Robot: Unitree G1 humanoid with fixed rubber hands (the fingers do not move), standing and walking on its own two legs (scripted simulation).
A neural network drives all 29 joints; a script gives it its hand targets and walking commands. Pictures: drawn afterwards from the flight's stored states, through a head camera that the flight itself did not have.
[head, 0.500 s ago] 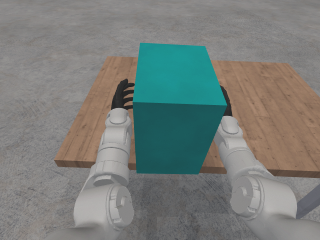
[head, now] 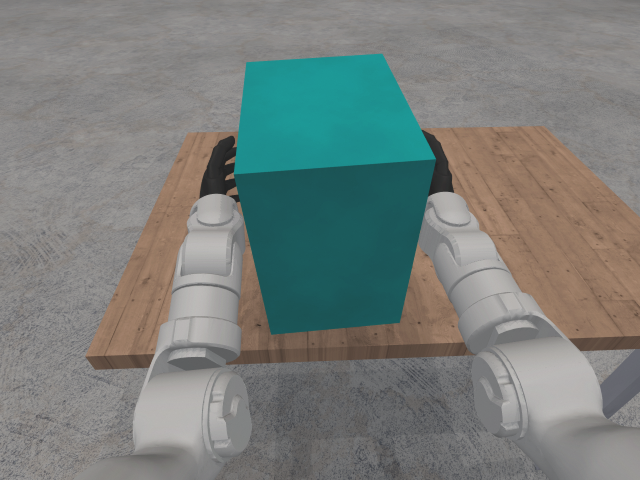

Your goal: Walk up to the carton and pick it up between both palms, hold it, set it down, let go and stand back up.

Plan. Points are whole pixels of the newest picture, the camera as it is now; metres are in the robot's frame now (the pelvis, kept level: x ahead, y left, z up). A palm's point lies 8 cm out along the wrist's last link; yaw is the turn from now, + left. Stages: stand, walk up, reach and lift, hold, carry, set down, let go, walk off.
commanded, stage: reach and lift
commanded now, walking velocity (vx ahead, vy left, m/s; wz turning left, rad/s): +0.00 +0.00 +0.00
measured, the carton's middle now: (325, 197) +0.43 -0.01 +0.17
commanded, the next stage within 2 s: hold in 1.60 s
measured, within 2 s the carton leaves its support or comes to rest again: neither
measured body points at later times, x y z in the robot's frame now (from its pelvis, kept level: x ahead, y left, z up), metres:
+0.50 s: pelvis -0.01 +0.02 +0.00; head -0.07 +0.03 +0.44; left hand +0.39 +0.13 +0.23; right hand +0.38 -0.15 +0.22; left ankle +0.01 +0.14 -0.75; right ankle +0.01 -0.12 -0.75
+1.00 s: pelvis -0.01 +0.00 +0.00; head -0.09 +0.02 +0.44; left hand +0.39 +0.15 +0.26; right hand +0.39 -0.13 +0.28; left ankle +0.01 +0.14 -0.75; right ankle +0.01 -0.12 -0.75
